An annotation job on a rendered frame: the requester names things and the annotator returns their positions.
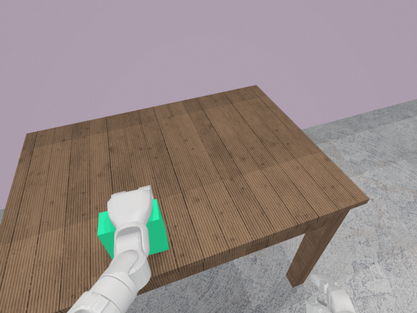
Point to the sponge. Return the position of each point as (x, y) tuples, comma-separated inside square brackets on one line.
[(157, 232)]

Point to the table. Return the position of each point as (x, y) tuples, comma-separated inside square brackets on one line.
[(231, 172)]

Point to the left robot forearm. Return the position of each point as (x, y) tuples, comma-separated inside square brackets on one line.
[(127, 273)]

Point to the right robot hand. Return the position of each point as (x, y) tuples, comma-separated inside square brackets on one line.
[(337, 298)]

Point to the left robot hand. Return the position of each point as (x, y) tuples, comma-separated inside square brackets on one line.
[(132, 206)]

